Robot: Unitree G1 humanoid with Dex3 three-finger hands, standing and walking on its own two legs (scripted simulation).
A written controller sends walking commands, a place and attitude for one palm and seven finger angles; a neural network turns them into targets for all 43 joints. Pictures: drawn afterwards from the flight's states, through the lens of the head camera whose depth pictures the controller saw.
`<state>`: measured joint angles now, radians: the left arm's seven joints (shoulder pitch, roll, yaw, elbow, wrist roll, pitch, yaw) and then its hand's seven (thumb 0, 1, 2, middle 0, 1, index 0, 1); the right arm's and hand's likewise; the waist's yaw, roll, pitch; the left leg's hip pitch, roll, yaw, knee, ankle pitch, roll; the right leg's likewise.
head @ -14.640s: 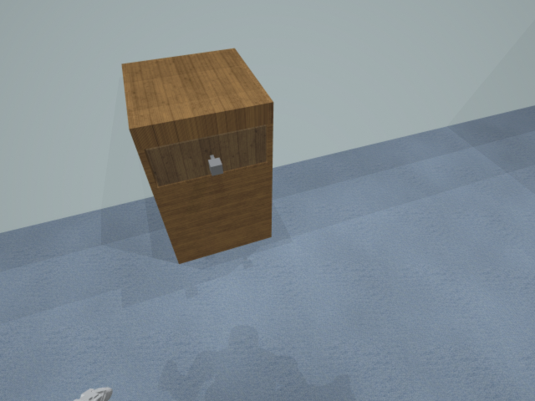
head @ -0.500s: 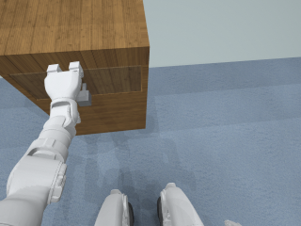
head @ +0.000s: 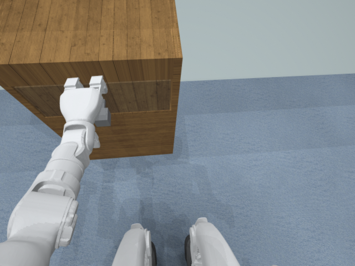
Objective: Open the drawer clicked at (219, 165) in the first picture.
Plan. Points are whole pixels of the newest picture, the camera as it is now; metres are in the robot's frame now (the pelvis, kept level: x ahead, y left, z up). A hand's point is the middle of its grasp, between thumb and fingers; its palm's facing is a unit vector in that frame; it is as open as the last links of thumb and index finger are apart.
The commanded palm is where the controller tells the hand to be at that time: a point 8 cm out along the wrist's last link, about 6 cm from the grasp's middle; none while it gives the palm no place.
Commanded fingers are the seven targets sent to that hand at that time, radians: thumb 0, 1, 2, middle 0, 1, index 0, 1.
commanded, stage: move the hooked fingers above the handle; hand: left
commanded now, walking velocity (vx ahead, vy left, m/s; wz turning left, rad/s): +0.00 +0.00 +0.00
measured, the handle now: (102, 111) +0.52 +0.18 -0.11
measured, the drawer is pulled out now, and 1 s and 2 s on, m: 0.00 0.00 0.00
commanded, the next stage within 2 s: lower the fingers behind the handle in 0.30 s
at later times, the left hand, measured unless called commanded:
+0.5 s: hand (95, 113) +0.48 +0.18 -0.05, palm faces -0.04 -0.06 -1.00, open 13.8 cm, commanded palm +0.47 +0.17 +0.00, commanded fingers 0.00 -0.50 0.30 -0.30 -1.20 -0.30 -1.20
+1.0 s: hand (100, 122) +0.48 +0.17 -0.09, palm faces -0.09 -0.05 -0.99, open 13.8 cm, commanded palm +0.47 +0.17 -0.03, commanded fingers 0.00 -0.50 0.30 -0.30 -1.20 -0.30 -1.20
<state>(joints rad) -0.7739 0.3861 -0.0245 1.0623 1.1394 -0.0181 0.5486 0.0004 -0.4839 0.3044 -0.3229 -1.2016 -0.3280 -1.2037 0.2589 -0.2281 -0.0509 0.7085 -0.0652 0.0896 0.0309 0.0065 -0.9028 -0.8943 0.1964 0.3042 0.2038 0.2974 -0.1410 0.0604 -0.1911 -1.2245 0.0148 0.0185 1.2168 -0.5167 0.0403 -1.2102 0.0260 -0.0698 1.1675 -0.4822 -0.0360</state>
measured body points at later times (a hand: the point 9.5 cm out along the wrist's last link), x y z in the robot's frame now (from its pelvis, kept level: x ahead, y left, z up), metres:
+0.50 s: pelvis +0.00 +0.00 +0.00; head +0.16 +0.01 +0.42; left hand +0.48 +0.18 +0.00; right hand +0.03 -0.26 -0.13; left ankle +0.02 +0.10 -0.63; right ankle +0.02 -0.10 -0.63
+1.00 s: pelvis -0.01 +0.00 -0.02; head +0.15 +0.01 +0.39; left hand +0.48 +0.17 -0.03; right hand +0.02 -0.27 -0.16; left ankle +0.02 +0.10 -0.63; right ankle +0.02 -0.10 -0.63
